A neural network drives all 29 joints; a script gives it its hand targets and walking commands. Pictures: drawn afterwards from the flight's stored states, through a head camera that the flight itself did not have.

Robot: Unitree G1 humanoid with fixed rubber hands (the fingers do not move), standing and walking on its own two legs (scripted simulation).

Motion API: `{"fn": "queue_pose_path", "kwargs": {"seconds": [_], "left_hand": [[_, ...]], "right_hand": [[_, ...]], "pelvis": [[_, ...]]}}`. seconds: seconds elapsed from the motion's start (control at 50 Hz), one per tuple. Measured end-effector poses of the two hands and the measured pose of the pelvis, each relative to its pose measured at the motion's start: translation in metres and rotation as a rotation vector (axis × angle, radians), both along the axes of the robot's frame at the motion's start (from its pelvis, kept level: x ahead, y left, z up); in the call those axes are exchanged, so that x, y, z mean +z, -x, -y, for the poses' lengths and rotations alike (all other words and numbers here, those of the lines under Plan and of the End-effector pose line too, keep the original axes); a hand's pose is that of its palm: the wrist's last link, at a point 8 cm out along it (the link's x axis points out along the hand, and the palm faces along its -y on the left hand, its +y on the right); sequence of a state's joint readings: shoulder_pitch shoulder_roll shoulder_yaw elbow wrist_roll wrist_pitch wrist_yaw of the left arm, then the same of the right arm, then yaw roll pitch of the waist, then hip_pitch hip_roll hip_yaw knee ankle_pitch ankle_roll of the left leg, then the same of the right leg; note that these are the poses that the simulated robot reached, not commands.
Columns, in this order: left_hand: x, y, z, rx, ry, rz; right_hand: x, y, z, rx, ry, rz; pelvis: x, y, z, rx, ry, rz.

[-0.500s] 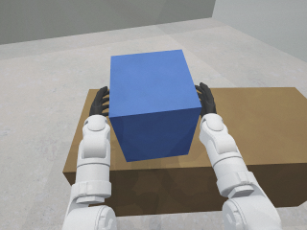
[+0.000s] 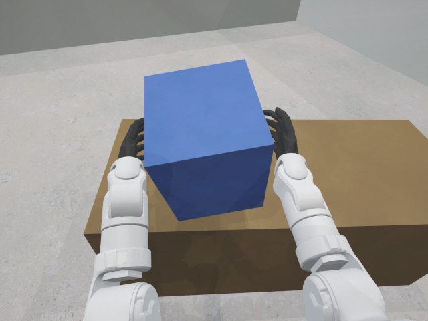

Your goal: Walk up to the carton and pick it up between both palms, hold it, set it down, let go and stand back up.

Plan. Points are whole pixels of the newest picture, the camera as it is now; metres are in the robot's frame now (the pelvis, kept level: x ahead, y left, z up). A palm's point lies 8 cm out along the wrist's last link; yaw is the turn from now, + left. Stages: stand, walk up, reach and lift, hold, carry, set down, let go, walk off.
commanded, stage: reach and lift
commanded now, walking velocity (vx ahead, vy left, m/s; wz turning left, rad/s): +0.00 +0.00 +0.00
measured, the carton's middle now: (209, 147) +0.43 -0.01 +0.11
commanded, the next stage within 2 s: hold in 0.74 s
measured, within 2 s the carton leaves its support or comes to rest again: neither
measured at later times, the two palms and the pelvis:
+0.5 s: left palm (125, 157) +0.37 +0.15 +0.15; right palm (282, 146) +0.37 -0.14 +0.16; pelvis +0.01 +0.00 +0.00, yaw +0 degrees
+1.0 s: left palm (120, 156) +0.36 +0.15 +0.16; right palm (284, 143) +0.36 -0.14 +0.17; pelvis +0.00 +0.00 +0.00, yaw +0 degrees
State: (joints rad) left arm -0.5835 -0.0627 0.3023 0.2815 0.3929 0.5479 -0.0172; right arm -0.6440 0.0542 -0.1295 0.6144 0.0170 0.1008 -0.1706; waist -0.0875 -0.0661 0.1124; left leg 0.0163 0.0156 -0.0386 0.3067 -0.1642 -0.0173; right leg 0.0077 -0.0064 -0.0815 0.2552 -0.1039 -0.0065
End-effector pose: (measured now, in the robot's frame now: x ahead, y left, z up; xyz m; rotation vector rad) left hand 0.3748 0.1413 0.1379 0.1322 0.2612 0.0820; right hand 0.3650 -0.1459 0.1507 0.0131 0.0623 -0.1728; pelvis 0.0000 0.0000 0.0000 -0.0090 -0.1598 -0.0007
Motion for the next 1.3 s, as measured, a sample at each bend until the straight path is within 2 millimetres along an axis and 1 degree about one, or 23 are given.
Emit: {"fn": "queue_pose_path", "kwargs": {"seconds": [0.3, 0.48, 0.72, 0.9, 1.3], "left_hand": [[0.004, 0.0, -0.005, 0.008, -0.01, 0.007], [0.009, 0.004, -0.007, 0.022, -0.01, 0.018], [0.019, 0.016, -0.01, 0.05, -0.002, 0.026], [0.025, 0.019, -0.01, 0.054, 0.005, 0.025], [0.024, 0.019, -0.01, 0.05, 0.008, 0.025]], "right_hand": [[0.004, -0.004, -0.005, 0.013, 0.001, 0.024], [0.008, -0.003, -0.006, 0.027, -0.003, 0.04], [0.018, 0.002, -0.01, 0.048, -0.011, 0.051], [0.023, 0.004, -0.01, 0.048, -0.013, 0.053], [0.022, 0.006, -0.01, 0.045, -0.015, 0.058]], "pelvis": [[0.0, -0.006, -0.005, -0.001, 0.004, 0.013], [0.0, -0.007, -0.005, -0.001, 0.006, 0.023], [-0.001, -0.002, -0.001, 0.002, 0.002, 0.038], [-0.001, 0.003, 0.002, 0.005, -0.001, 0.041], [-0.001, 0.003, 0.004, 0.006, -0.001, 0.046]]}}
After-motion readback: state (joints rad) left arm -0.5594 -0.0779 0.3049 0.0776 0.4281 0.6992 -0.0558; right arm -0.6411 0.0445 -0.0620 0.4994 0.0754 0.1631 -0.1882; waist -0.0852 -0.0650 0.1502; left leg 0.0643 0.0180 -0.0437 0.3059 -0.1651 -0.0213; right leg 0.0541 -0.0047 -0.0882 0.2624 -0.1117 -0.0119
